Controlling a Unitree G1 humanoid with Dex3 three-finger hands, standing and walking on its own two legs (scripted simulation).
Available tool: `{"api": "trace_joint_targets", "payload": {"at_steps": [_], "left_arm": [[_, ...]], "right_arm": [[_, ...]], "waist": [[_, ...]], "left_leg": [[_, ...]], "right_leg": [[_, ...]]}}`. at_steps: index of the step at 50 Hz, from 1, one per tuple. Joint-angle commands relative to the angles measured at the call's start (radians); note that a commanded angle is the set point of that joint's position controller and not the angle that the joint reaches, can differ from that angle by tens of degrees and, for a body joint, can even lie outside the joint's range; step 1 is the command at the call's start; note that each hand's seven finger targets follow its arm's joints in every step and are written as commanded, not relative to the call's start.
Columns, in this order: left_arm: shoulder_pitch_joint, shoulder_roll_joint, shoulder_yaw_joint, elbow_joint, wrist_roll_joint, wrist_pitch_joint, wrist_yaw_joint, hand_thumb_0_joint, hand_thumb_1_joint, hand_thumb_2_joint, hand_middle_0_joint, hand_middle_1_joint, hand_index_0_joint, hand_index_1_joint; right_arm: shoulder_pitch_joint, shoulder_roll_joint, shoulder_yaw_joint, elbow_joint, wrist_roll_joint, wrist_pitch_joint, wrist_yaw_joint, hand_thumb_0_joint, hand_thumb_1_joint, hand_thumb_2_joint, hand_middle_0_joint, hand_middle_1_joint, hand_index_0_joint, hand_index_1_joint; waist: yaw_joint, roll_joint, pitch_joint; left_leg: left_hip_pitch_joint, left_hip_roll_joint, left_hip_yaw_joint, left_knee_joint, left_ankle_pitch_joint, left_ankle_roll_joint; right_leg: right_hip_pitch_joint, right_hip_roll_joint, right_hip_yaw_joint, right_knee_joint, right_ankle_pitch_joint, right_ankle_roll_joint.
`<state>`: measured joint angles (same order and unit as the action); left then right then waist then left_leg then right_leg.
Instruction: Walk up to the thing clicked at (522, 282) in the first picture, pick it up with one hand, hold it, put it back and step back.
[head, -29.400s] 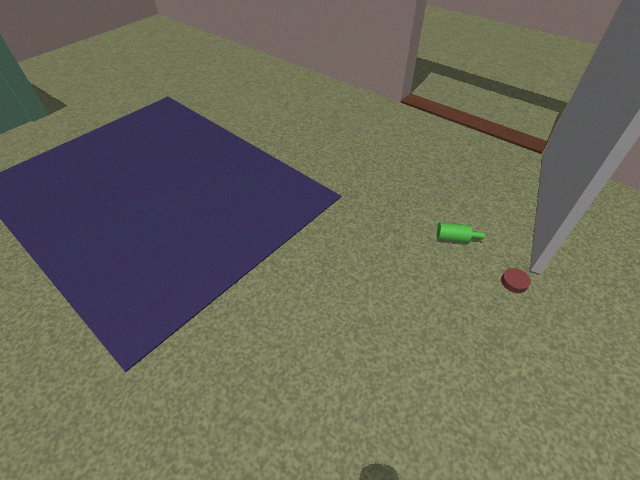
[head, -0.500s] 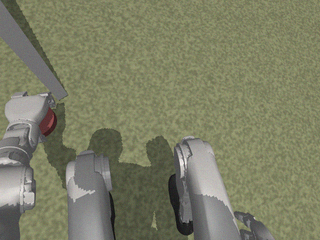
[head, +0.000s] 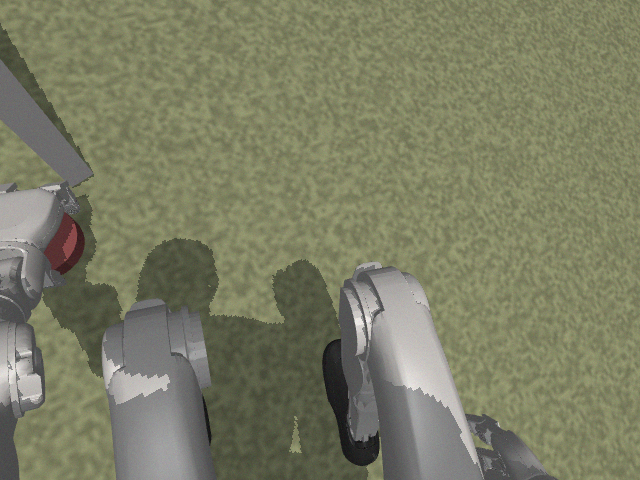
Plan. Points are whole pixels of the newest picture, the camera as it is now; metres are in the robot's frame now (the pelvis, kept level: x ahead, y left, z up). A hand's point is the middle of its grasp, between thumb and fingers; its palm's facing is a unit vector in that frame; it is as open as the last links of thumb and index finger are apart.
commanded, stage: rest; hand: left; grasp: from above
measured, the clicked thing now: (39, 242) +0.42 +0.31 -0.22
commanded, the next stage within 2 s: open in 1.40 s
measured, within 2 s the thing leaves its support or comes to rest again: neither
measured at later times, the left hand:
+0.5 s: hand (63, 240) +0.43 +0.29 -0.24, palm faces -0.44 -0.14 -0.89, open 11.2 cm
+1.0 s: hand (74, 246) +0.43 +0.28 -0.26, palm faces -0.42 -0.10 -0.90, open 11.1 cm
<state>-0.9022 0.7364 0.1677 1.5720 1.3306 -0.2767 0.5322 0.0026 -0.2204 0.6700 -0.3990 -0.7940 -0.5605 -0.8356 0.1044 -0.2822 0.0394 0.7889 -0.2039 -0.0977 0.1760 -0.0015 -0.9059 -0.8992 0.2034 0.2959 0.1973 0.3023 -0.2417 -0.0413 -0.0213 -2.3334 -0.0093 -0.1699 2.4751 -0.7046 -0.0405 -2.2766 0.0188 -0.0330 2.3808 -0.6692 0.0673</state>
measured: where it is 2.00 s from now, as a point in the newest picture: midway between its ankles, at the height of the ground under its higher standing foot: (276, 447)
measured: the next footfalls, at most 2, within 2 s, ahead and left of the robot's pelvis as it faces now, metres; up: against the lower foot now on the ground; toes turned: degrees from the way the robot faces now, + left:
none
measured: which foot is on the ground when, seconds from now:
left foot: down 0.00-1.00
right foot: down 0.00-1.00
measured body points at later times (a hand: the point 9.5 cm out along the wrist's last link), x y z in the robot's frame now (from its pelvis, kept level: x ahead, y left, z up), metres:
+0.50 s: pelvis +0.01 +0.00 -0.02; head +0.26 +0.09 +0.34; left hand +0.45 +0.29 -0.19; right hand +0.05 -0.27 -0.11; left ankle +0.07 +0.13 -0.28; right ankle +0.10 -0.13 -0.28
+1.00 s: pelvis +0.00 +0.02 -0.03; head +0.25 +0.12 +0.33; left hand +0.44 +0.29 -0.21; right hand +0.05 -0.26 -0.10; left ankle +0.07 +0.13 -0.28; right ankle +0.10 -0.13 -0.28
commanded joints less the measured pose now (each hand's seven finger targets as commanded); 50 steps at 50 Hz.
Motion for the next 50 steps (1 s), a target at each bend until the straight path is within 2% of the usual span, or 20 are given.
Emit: {"api": "trace_joint_targets", "payload": {"at_steps": [1, 4, 5, 9, 10, 14, 17, 21, 23, 27, 28, 29, 30, 31, 34, 36, 42, 44, 48, 50], "left_arm": [[-0.293, 0.246, 0.018, -0.082, 0.006, -0.012, 0.081, 0.0, 0.471, 0.96, -0.781, -1.024, -0.821, -0.981], [-0.32, 0.274, 0.017, -0.059, 0.012, -0.005, 0.11, 0.0, 0.443, 0.965, -0.766, -1.022, -0.802, -0.982], [-0.297, 0.304, 0.044, -0.089, 0.01, -0.004, 0.119, 0.0, 0.417, 0.981, -0.762, -0.963, -0.788, -0.934], [-0.271, 0.271, 0.026, -0.033, 0.013, 0.008, 0.141, 0.0, 0.382, 0.961, -0.739, -0.941, -0.763, -0.914], [-0.313, 0.288, 0.024, -0.034, 0.019, 0.006, 0.145, 0.0, 0.37, 0.962, -0.731, -0.933, -0.754, -0.907], [-0.295, 0.288, 0.02, 0.02, 0.01, 0.018, 0.152, 0.0, 0.332, 0.941, -0.699, -0.936, -0.725, -0.907], [-0.249, 0.324, 0.058, 0.029, -0.005, 0.018, 0.164, 0.0, 0.336, 0.94, -0.696, -0.943, -0.725, -0.911], [-0.272, 0.367, 0.073, 0.049, 0.01, 0.016, 0.164, 0.0, 0.396, 0.941, -0.744, -0.942, -0.773, -0.911], [-0.239, 0.369, 0.098, 0.051, 0.001, 0.012, 0.171, 0.0, 0.403, 0.973, -0.76, -0.938, -0.782, -0.914], [-0.247, 0.362, 0.077, 0.061, 0.002, 0.005, 0.176, 0.0, 0.441, 0.948, -0.782, -0.938, -0.809, -0.908], [-0.269, 0.337, 0.035, 0.047, 0.006, 0.003, 0.168, 0.0, 0.448, 0.937, -0.787, -0.932, -0.816, -0.901], [-0.24, 0.379, 0.078, 0.06, -0.001, -0.002, 0.174, 0.0, 0.46, 0.934, -0.79, -0.935, -0.821, -0.902], [-0.244, 0.351, 0.051, 0.058, -0.002, -0.004, 0.175, 0.0, 0.448, 0.952, -0.793, -0.926, -0.817, -0.899], [-0.267, 0.378, 0.064, 0.066, 0.0, -0.01, 0.178, 0.0, 0.46, 0.918, -0.783, -0.935, -0.817, -0.897], [-0.275, 0.364, 0.044, 0.058, 0.006, -0.018, 0.193, 0.0, 0.471, 0.95, -0.805, -0.926, -0.831, -0.897], [-0.262, 0.375, 0.048, 0.076, 0.007, -0.022, 0.203, 0.0, 0.46, 0.93, -0.803, -0.902, -0.827, -0.875], [-0.279, 0.343, -0.013, 0.094, 0.015, -0.015, 0.235, 0.0, 0.447, 0.934, -0.79, -0.903, -0.813, -0.878], [-0.267, 0.353, -0.001, 0.111, 0.017, -0.004, 0.249, 0.0, 0.458, 0.911, -0.796, -0.903, -0.823, -0.872], [-0.252, 0.316, -0.047, 0.139, 0.012, 0.023, 0.276, 0.0, 0.417, 0.883, -0.757, -0.899, -0.788, -0.865], [-0.258, 0.32, -0.04, 0.137, 0.006, 0.037, 0.284, 0.0, 0.399, 0.858, -0.741, -0.901, -0.777, -0.862]], "right_arm": [[0.185, -0.254, -0.065, 0.007, -0.025, -0.013, -0.004, 0.0, -0.899, -0.895, 0.201, 0.3, 0.2, 0.3], [0.16, -0.263, -0.053, 0.008, -0.033, -0.026, 0.002, 0.0, -0.9, -0.896, 0.201, 0.3, 0.2, 0.3], [0.163, -0.272, -0.054, 0.006, -0.033, -0.025, 0.003, 0.0, -0.89, -0.892, 0.201, 0.3, 0.201, 0.3], [0.158, -0.27, -0.039, 0.018, -0.053, -0.034, 0.019, 0.0, -0.889, -0.892, 0.201, 0.3, 0.201, 0.3], [0.161, -0.273, -0.037, 0.023, -0.059, -0.039, 0.024, 0.0, -0.89, -0.892, 0.201, 0.3, 0.201, 0.3], [0.166, -0.285, -0.022, 0.027, -0.071, -0.058, 0.037, 0.0, -0.892, -0.893, 0.201, 0.301, 0.201, 0.301], [0.156, -0.29, -0.01, 0.022, -0.075, -0.06, 0.044, 0.0, -0.891, -0.892, 0.201, 0.301, 0.201, 0.301], [0.162, -0.307, -0.003, 0.013, -0.091, -0.07, 0.062, 0.0, -0.895, -0.895, 0.201, 0.301, 0.201, 0.301], [0.159, -0.317, -0.002, 0.013, -0.094, -0.069, 0.062, 0.0, -0.893, -0.895, 0.201, 0.301, 0.201, 0.301], [0.151, -0.314, 0.011, 0.006, -0.105, -0.08, 0.076, 0.0, -0.896, -0.896, 0.201, 0.301, 0.201, 0.301], [0.129, -0.31, 0.017, -0.002, -0.102, -0.087, 0.079, 0.0, -0.897, -0.896, 0.201, 0.301, 0.201, 0.301], [0.143, -0.323, 0.014, 0.015, -0.107, -0.084, 0.078, 0.0, -0.895, -0.895, 0.201, 0.301, 0.201, 0.301], [0.128, -0.322, 0.017, 0.007, -0.104, -0.086, 0.079, 0.0, -0.897, -0.897, 0.201, 0.301, 0.201, 0.301], [0.139, -0.327, 0.024, 0.011, -0.112, -0.09, 0.081, 0.0, -0.895, -0.895, 0.201, 0.301, 0.201, 0.301], [0.128, -0.331, 0.031, 0.014, -0.119, -0.096, 0.086, 0.0, -0.894, -0.896, 0.201, 0.301, 0.201, 0.301], [0.127, -0.333, 0.037, 0.017, -0.12, -0.098, 0.09, 0.0, -0.895, -0.896, 0.201, 0.301, 0.201, 0.301], [0.086, -0.349, 0.05, 0.025, -0.128, -0.126, 0.103, 0.0, -0.893, -0.896, 0.201, 0.301, 0.201, 0.301], [0.086, -0.355, 0.057, 0.011, -0.131, -0.132, 0.111, 0.0, -0.895, -0.896, 0.201, 0.301, 0.201, 0.301], [0.055, -0.367, 0.06, 0.022, -0.127, -0.152, 0.124, 0.0, -0.893, -0.896, 0.201, 0.301, 0.201, 0.301], [0.061, -0.371, 0.063, 0.015, -0.129, -0.162, 0.134, 0.0, -0.895, -0.896, 0.201, 0.301, 0.201, 0.301]], "waist": [[-0.028, 0.339, -0.643], [-0.038, 0.327, -0.6], [-0.022, 0.355, -0.615], [-0.041, 0.345, -0.622], [-0.058, 0.332, -0.622], [-0.066, 0.333, -0.59], [-0.045, 0.331, -0.615], [-0.074, 0.35, -0.586], [-0.063, 0.343, -0.585], [-0.083, 0.362, -0.565], [-0.084, 0.373, -0.561], [-0.08, 0.376, -0.575], [-0.081, 0.379, -0.561], [-0.098, 0.371, -0.537], [-0.108, 0.364, -0.536], [-0.104, 0.374, -0.528], [-0.114, 0.399, -0.488], [-0.116, 0.399, -0.489], [-0.117, 0.395, -0.439], [-0.122, 0.402, -0.442]], "left_leg": [[0.513, -0.009, 0.136, -0.243, 0.157, 0.06], [0.459, -0.011, 0.134, -0.226, 0.099, 0.065], [0.471, -0.01, 0.133, -0.236, 0.12, 0.065], [0.468, -0.007, 0.127, -0.208, 0.156, 0.063], [0.463, -0.007, 0.125, -0.194, 0.159, 0.063], [0.458, -0.006, 0.119, -0.17, 0.182, 0.065], [0.453, -0.004, 0.114, -0.164, 0.213, 0.063], [0.447, 0.0, 0.109, -0.14, 0.225, 0.062], [0.44, 0.0, 0.104, -0.144, 0.217, 0.06], [0.447, 0.003, 0.096, -0.143, 0.199, 0.058], [0.454, 0.004, 0.097, -0.136, 0.194, 0.055], [0.457, 0.006, 0.089, -0.141, 0.202, 0.057], [0.452, 0.006, 0.086, -0.144, 0.2, 0.052], [0.439, 0.007, 0.084, -0.13, 0.192, 0.054], [0.442, 0.009, 0.077, -0.127, 0.188, 0.055], [0.442, 0.01, 0.076, -0.131, 0.187, 0.053], [0.45, 0.015, 0.064, -0.138, 0.166, 0.046], [0.463, 0.016, 0.063, -0.141, 0.173, 0.045], [0.437, 0.019, 0.045, -0.158, 0.12, 0.041], [0.455, 0.02, 0.041, -0.164, 0.121, 0.042]], "right_leg": [[0.285, 0.023, -0.151, -0.202, 0.175, -0.079], [0.26, 0.026, -0.15, -0.201, 0.132, -0.08], [0.278, 0.024, -0.153, -0.2, 0.147, -0.076], [0.287, 0.033, -0.161, -0.178, 0.191, -0.075], [0.287, 0.034, -0.163, -0.171, 0.201, -0.076], [0.291, 0.033, -0.171, -0.162, 0.227, -0.071], [0.332, 0.039, -0.173, -0.156, 0.258, -0.073], [0.338, 0.04, -0.183, -0.13, 0.274, -0.072], [0.344, 0.042, -0.189, -0.139, 0.264, -0.073], [0.341, 0.047, -0.2, -0.128, 0.254, -0.069], [0.328, 0.048, -0.199, -0.122, 0.248, -0.071], [0.344, 0.05, -0.205, -0.126, 0.255, -0.069], [0.333, 0.052, -0.206, -0.122, 0.249, -0.072], [0.323, 0.049, -0.214, -0.121, 0.242, -0.071], [0.33, 0.052, -0.217, -0.122, 0.246, -0.069], [0.33, 0.056, -0.215, -0.123, 0.246, -0.068], [0.302, 0.062, -0.23, -0.117, 0.22, -0.07], [0.305, 0.064, -0.235, -0.119, 0.231, -0.069], [0.266, 0.063, -0.238, -0.122, 0.176, -0.069], [0.267, 0.063, -0.241, -0.125, 0.182, -0.068]]}}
